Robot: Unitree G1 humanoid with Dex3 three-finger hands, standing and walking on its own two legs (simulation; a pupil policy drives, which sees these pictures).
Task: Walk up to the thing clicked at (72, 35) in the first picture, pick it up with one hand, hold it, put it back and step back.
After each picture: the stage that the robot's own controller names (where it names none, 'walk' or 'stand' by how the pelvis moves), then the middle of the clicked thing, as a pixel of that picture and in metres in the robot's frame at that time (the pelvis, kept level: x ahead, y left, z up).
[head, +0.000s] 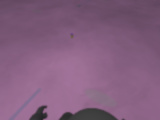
stand; (71, 35) +1.97 +0.49 -0.72
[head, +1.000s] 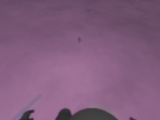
walk; (79, 40) +1.87 +0.21 -0.70
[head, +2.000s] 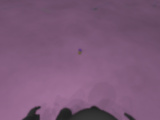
walk; (79, 51) +1.29 +0.15 -0.71
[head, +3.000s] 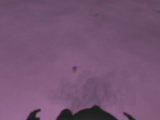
walk; (74, 69) +0.84 +0.18 -0.72
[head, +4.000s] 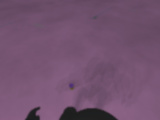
walk; (71, 86) +0.52 +0.23 -0.69
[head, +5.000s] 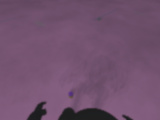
stand; (70, 94) +0.39 +0.18 -0.71
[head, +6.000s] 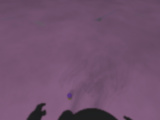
stand; (69, 96) +0.37 +0.18 -0.72
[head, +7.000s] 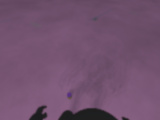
stand; (69, 95) +0.38 +0.20 -0.72
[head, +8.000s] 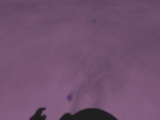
stand; (69, 98) +0.36 +0.20 -0.73
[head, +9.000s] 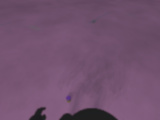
stand; (68, 99) +0.36 +0.20 -0.73
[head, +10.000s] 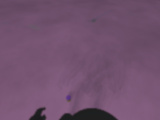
stand; (68, 98) +0.35 +0.20 -0.73
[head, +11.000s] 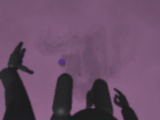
go down; (62, 63) +0.43 +0.22 -0.40
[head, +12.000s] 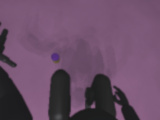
go down; (55, 58) +0.43 +0.25 -0.31
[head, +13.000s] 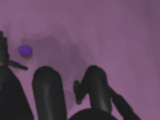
close in; (26, 53) +0.41 +0.30 -0.22
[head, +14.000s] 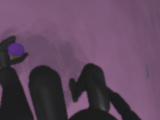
close; (17, 51) +0.41 +0.30 -0.22
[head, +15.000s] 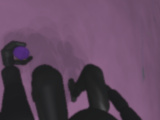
lift; (21, 54) +0.38 +0.28 -0.23
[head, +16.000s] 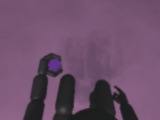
lift; (56, 67) +0.33 +0.22 -0.03
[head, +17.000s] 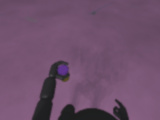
hold; (64, 73) +0.33 +0.17 +0.02
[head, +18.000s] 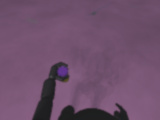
hold; (63, 74) +0.32 +0.17 +0.00
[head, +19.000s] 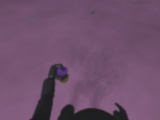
crouch; (63, 75) +0.33 +0.18 -0.01
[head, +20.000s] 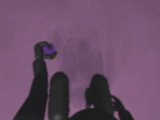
crouch; (50, 52) +0.45 +0.24 -0.10
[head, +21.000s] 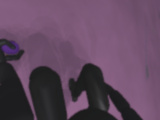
lower; (13, 51) +0.40 +0.31 -0.22
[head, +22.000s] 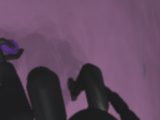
lower; (11, 50) +0.41 +0.31 -0.22
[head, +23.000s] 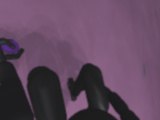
lower; (12, 50) +0.41 +0.31 -0.23
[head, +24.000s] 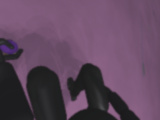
lower; (11, 50) +0.41 +0.31 -0.22
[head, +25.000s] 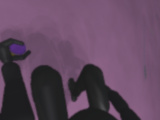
open; (18, 51) +0.40 +0.30 -0.23
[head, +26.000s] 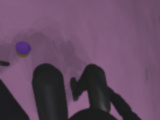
stand; (23, 50) +0.40 +0.29 -0.23
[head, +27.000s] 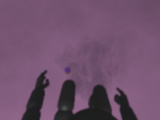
walk; (67, 71) +0.43 +0.21 -0.48
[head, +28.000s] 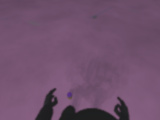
stand; (69, 95) +0.38 +0.18 -0.66
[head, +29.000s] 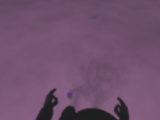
stand; (69, 96) +0.38 +0.19 -0.67
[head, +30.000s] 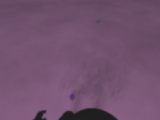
stand; (72, 97) +0.38 +0.16 -0.72
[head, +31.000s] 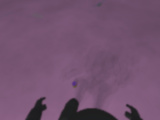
walk; (74, 84) +0.45 +0.19 -0.69
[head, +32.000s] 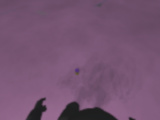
walk; (77, 71) +0.69 +0.17 -0.70
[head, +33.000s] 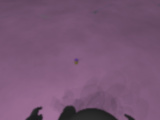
stand; (76, 61) +1.03 +0.23 -0.70
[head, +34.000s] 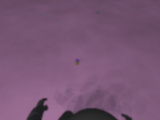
stand; (77, 62) +1.02 +0.18 -0.72
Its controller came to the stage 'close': yes
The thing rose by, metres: 0.71
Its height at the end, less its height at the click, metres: +0.00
